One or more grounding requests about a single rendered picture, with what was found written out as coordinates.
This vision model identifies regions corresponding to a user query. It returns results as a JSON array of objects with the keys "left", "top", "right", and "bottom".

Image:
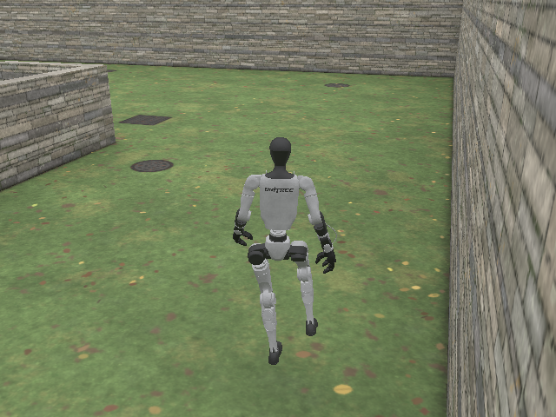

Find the robot right upper arm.
[{"left": 298, "top": 175, "right": 322, "bottom": 225}]

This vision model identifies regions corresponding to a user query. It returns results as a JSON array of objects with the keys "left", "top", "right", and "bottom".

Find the robot left hand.
[{"left": 233, "top": 230, "right": 253, "bottom": 246}]

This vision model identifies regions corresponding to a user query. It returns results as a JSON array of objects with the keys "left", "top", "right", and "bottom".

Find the left robot foot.
[{"left": 268, "top": 341, "right": 282, "bottom": 365}]

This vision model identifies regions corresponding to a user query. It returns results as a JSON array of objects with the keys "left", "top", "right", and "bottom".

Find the robot right hand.
[{"left": 315, "top": 249, "right": 336, "bottom": 274}]

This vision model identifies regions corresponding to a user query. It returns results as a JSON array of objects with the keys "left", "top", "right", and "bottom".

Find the robot left upper arm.
[{"left": 237, "top": 175, "right": 261, "bottom": 222}]

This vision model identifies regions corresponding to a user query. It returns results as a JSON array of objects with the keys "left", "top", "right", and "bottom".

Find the left robot forearm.
[{"left": 234, "top": 209, "right": 247, "bottom": 235}]

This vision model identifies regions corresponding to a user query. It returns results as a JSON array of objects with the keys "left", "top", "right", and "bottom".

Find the right robot forearm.
[{"left": 314, "top": 211, "right": 334, "bottom": 253}]

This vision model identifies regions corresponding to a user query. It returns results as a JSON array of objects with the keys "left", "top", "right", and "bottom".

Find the humanoid robot torso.
[{"left": 259, "top": 170, "right": 300, "bottom": 261}]

